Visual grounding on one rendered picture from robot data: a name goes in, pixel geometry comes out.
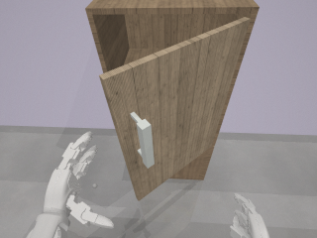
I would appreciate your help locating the robot right hand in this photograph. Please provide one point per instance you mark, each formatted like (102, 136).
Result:
(253, 225)

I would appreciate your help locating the cupboard door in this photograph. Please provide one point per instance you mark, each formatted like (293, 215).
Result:
(181, 91)

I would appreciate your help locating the handle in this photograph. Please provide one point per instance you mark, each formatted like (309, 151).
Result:
(144, 129)

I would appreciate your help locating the robot left hand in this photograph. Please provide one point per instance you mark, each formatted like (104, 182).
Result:
(66, 179)

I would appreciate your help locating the left robot forearm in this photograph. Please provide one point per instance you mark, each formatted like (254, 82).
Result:
(50, 225)

